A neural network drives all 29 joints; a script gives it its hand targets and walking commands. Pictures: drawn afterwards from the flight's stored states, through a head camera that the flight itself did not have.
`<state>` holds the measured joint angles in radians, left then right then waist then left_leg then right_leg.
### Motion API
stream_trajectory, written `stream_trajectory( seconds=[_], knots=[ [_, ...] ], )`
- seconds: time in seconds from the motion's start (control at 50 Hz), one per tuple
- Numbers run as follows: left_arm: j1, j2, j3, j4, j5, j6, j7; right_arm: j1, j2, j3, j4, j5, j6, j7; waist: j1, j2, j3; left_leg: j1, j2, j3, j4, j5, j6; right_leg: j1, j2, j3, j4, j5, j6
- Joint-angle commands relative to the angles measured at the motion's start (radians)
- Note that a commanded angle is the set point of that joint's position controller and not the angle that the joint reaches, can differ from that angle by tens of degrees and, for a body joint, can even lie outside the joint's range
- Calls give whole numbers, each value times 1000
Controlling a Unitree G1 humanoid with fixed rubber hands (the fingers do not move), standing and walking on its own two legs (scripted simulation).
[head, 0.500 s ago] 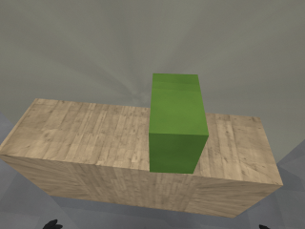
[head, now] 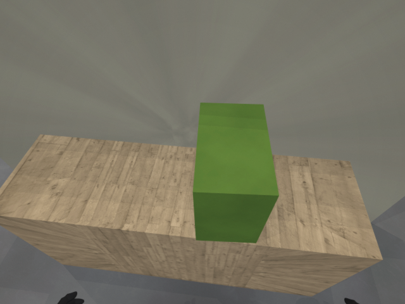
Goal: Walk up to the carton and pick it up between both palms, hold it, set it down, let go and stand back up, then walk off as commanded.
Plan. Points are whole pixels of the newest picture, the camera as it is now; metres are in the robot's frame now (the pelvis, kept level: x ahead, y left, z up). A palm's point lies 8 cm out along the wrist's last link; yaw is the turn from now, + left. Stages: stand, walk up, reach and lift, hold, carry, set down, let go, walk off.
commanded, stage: walk up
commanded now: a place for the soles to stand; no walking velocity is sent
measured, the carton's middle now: (228, 174) +0.45 -0.06 -0.08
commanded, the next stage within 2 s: none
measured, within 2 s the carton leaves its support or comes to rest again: neither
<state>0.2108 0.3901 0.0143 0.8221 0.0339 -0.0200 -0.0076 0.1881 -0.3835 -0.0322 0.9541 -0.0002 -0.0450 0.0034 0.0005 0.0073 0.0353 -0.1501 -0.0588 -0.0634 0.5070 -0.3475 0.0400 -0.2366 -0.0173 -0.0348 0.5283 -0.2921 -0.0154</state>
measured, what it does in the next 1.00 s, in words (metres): steps on the spot: right foot, then left foot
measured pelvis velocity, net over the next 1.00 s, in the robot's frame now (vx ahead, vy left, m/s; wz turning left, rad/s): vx -0.04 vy -0.01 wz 0.05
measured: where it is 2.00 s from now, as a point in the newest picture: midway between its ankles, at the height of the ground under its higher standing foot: outside the picture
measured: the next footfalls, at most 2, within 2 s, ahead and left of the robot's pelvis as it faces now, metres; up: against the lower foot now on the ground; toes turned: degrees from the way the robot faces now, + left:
right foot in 0.50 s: +0.10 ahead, -0.13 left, +0.00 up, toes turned -1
left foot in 0.90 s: +0.00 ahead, +0.09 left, +0.00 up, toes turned -2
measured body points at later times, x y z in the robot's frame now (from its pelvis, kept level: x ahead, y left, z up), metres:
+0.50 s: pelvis -0.01 -0.02 -0.01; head -0.01 -0.03 +0.44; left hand +0.09 +0.29 -0.11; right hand +0.03 -0.34 -0.13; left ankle -0.04 +0.11 -0.74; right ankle +0.06 -0.13 -0.73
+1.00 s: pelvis -0.04 -0.01 +0.00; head -0.05 +0.00 +0.45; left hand +0.04 +0.30 -0.11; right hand -0.01 -0.33 -0.12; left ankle -0.04 +0.09 -0.74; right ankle +0.05 -0.13 -0.72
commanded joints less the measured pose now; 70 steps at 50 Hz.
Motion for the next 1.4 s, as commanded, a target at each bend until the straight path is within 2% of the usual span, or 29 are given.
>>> stream_trajectory(
  seconds=[0.0,0.02,0.06,0.08,0.1,0.14,0.18,0.28,0.36,0.4,0.42,0.44,0.46,0.48,0.52,0.6,0.74,0.82,0.86,0.9,0.94,1.02,1.14,1.2,1.24,1.26,1.28,1.32,1.38],
  knots=[
    [71,236,76,-16,-19,-5,21,-19,-143,-33,-110,-16,-20,-29,50,-181,-141,-235,40,31,150,35,-37,344,-273,243,-50,518,-228],
    [35,240,73,-23,-15,-4,17,17,-141,-32,-94,-23,-23,-26,18,-190,-107,-208,54,19,38,-66,-22,285,-289,244,-40,472,-216],
    [-74,216,63,-50,-20,1,7,77,-180,-41,-60,-35,-34,-23,-30,-97,-35,-31,96,-95,-102,186,1,39,-166,135,42,267,-109],
    [-107,184,59,-69,-20,2,2,106,-248,-63,-45,-39,-38,-26,-44,15,-10,69,209,-263,-140,357,23,-111,-52,39,155,125,-43],
    [-114,165,50,-73,-18,9,3,112,-294,-77,-41,-33,-38,-27,-49,86,26,133,327,-391,-168,481,97,-251,17,6,229,-178,1],
    [-99,193,60,-74,-19,20,5,113,-297,-81,-54,-30,-35,-31,-51,79,58,98,398,-445,-185,440,188,-310,8,73,335,-299,-13],
    [-84,218,70,-72,-17,14,-3,89,-291,-86,-81,-33,-34,-31,-34,81,124,36,369,-400,-205,383,189,-314,-8,95,353,-252,-25],
    [-93,172,64,-71,-22,0,-12,135,-254,-78,-88,-25,-30,-31,-66,130,38,133,239,-204,-116,653,109,-282,-7,32,230,-97,-15],
    [-29,159,58,-34,-23,-12,0,46,-244,-72,-122,-22,-6,-24,-35,163,22,-39,200,-129,-83,526,116,-86,21,-13,116,19,-22],
    [43,153,62,1,-20,-21,7,-14,-234,-68,-141,-18,5,-17,13,119,7,-149,189,-102,-18,391,103,84,38,-27,-8,118,-28],
    [90,168,70,15,-14,-28,14,-25,-214,-59,-148,-13,7,-16,44,55,-24,-181,164,-83,60,364,70,178,32,1,-62,149,-39],
    [141,208,84,31,-8,-35,22,-9,-171,-43,-148,-9,6,-13,66,-60,-78,-223,94,-36,200,223,35,260,-63,125,-123,161,-60],
    [165,265,95,31,-5,-38,26,29,-119,-27,-144,-8,10,-10,58,-235,-112,-291,-27,10,366,-115,-8,272,-254,436,-234,85,-119],
    [91,265,89,12,-9,-38,24,79,-152,-35,-107,-22,27,-15,8,-155,-76,-258,16,-37,402,-243,-11,140,-322,513,-296,-156,-149],
    [-23,273,90,-16,-1,-29,23,142,-200,-52,-65,-32,41,-7,-27,-124,31,-218,54,-34,381,-256,-7,-28,-304,500,-384,-520,-155],
    [-50,230,78,-31,-3,-26,15,185,-179,-54,-21,-26,45,14,-46,-157,62,-131,52,16,300,-142,-19,-134,-191,324,-391,-403,-91],
    [-21,236,77,-29,-5,-1,7,158,-168,-49,-22,-25,36,5,-6,-177,-50,-80,42,54,94,-125,-25,-7,-190,268,-323,-288,-106],
    [-51,239,71,-32,-10,24,1,198,-156,-53,8,-29,26,-2,-28,-163,-3,55,34,80,-82,-31,-3,-130,-186,235,-307,-310,-86],
    [-43,192,57,-29,-17,29,-2,194,-161,-52,14,-41,16,-9,-33,-87,7,71,66,-23,-158,-43,25,-157,-143,191,-210,-272,-54],
    [-23,140,44,-24,-34,30,-9,104,-259,-68,-17,-53,2,-17,-14,138,74,-56,305,-423,-392,-435,102,-233,14,53,84,-164,4],
    [2,190,62,14,-24,28,-13,-10,-282,-69,-56,-49,-1,-16,8,124,155,-297,333,-409,-420,-520,132,-130,29,117,256,-130,7],
    [33,180,62,19,-24,21,-19,1,-229,-62,-84,-49,-9,-15,-1,117,117,-131,221,-246,-345,-198,84,-145,31,97,210,-74,4],
    [-12,153,41,-37,-24,-24,6,171,-256,-90,-99,-36,4,-5,-83,115,-99,350,267,-219,-84,450,154,-274,43,30,72,-165,6],
    [77,145,39,-10,-19,-46,20,81,-245,-84,-143,-21,20,-6,-15,98,-104,196,207,-74,63,591,114,-38,55,-21,-166,80,-12],
    [221,209,69,26,-10,-55,34,1,-163,-56,-176,-2,17,-6,70,0,-183,-73,102,14,249,416,29,299,-68,140,-175,336,-75],
    [260,265,91,30,-10,-54,40,-3,-117,-39,-196,0,14,-5,82,-147,-175,-302,1,52,368,119,-8,435,-235,395,-176,442,-138],
    [229,273,89,19,-16,-53,40,11,-136,-43,-187,-13,23,-11,55,-132,-146,-383,9,26,381,-225,-7,439,-325,498,-184,458,-198],
    [117,278,88,-13,-17,-50,37,93,-192,-61,-144,-28,35,-9,8,-73,-31,-302,69,-19,333,-277,6,204,-335,470,-228,149,-226],
    [46,241,72,-37,-11,-52,27,101,-164,-66,-117,-25,29,9,-26,-113,81,-222,82,10,286,-168,-11,8,-240,307,-268,110,-183]
  ],
)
